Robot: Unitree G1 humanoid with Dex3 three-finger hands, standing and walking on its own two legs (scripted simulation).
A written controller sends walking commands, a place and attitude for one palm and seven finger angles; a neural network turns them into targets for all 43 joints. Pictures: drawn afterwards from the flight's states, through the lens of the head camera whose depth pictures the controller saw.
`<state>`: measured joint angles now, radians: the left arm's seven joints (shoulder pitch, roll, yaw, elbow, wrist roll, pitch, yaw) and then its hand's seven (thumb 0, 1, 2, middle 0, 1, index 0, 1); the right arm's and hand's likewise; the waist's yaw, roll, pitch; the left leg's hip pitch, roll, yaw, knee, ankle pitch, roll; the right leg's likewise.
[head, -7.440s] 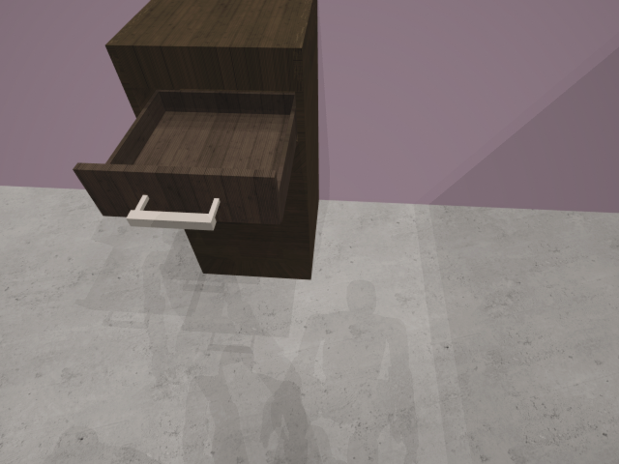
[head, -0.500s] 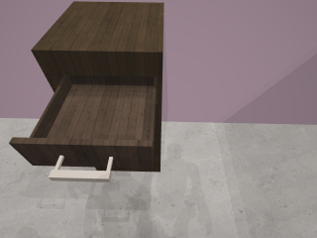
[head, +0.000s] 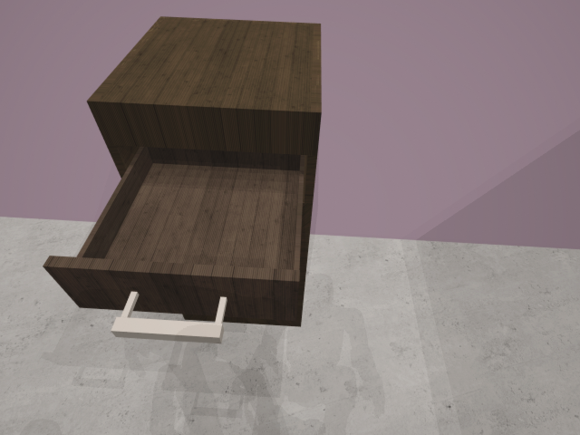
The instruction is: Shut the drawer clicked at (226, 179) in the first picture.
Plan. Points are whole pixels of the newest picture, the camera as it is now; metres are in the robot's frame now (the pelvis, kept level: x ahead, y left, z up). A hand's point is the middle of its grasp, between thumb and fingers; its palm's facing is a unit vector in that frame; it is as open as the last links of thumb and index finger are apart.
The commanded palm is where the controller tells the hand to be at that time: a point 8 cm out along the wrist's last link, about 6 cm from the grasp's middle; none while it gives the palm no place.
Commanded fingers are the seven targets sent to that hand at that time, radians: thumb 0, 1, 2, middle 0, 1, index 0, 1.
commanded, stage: come to a stop and stand still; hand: left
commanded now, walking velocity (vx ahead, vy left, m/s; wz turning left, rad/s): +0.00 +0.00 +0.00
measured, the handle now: (173, 316) +0.29 +0.21 -0.04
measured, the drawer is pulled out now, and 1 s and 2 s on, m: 0.30 0.30 0.29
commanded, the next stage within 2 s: look again from close up in 0.88 s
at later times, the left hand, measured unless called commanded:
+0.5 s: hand out of the picture -0.05 +0.19 -0.18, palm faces +0.02 -0.99 -0.15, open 7.4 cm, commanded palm none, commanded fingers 0.00 0.90 0.90 -0.20 -0.30 -0.20 -0.30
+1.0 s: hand out of the picture -0.06 +0.20 -0.18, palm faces +0.02 -0.99 -0.15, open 7.4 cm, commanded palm none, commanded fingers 0.00 0.90 0.90 -0.20 -0.30 -0.20 -0.30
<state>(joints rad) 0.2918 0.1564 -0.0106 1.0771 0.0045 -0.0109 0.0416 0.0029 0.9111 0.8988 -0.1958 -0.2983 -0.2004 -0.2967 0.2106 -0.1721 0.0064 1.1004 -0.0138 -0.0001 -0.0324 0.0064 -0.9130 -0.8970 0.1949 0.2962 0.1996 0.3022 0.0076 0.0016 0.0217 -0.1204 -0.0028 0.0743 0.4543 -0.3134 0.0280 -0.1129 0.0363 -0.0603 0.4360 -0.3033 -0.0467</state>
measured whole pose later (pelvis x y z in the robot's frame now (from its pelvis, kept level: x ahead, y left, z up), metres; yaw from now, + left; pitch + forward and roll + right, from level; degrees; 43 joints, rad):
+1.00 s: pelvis -0.03 +0.05 +0.00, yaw -1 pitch -2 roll +0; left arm 0.34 0.10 -0.01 1.15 0.01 0.00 0.05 0.00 0.91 0.90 -0.19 -0.30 -0.20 -0.30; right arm 0.32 -0.12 0.01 1.16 0.00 -0.02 -0.04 0.01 -0.90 -0.90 0.19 0.30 0.20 0.30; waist 0.00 -0.01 0.02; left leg -0.13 -0.07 0.12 0.39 -0.24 0.10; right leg -0.16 -0.03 -0.02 0.44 -0.25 0.02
